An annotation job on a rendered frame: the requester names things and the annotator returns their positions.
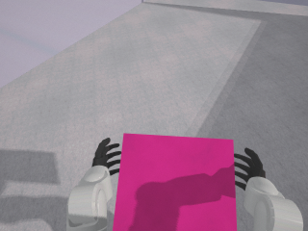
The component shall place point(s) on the left robot forearm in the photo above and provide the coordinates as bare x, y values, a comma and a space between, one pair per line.
86, 207

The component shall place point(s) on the right robot forearm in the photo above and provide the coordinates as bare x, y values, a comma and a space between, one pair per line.
271, 211

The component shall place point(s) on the carton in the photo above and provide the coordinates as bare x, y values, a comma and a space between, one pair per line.
172, 183

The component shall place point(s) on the robot right hand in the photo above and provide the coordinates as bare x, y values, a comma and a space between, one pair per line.
255, 168

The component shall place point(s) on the robot left hand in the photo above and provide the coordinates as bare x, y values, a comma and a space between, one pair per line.
101, 157

